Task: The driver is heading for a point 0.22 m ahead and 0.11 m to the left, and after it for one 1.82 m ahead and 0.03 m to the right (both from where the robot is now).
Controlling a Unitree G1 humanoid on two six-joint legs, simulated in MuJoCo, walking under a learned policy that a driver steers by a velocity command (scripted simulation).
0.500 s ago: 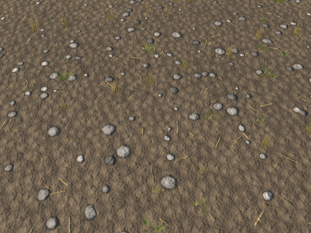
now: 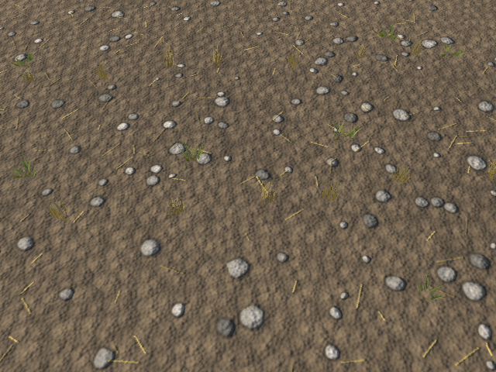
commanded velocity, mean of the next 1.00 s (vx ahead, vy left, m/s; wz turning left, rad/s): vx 0.50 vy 0.00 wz -0.03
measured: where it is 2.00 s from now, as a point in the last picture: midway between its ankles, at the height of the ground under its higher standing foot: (275, 190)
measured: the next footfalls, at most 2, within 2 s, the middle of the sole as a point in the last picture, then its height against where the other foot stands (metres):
left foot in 0.28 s outside the picture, level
right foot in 0.84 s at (273, 318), level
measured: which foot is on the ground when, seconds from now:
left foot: up 0.00-0.26, down 0.28-0.82, up 0.84-1.00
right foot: down 0.00-0.28, up 0.30-0.82, down 0.84-1.00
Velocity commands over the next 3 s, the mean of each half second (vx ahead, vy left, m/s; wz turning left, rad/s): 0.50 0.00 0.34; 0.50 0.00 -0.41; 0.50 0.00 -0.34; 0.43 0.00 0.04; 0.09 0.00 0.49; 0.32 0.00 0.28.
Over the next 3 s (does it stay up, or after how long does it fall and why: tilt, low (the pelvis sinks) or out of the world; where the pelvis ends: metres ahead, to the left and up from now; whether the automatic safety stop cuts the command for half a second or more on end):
stays up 1.31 -0.03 0.00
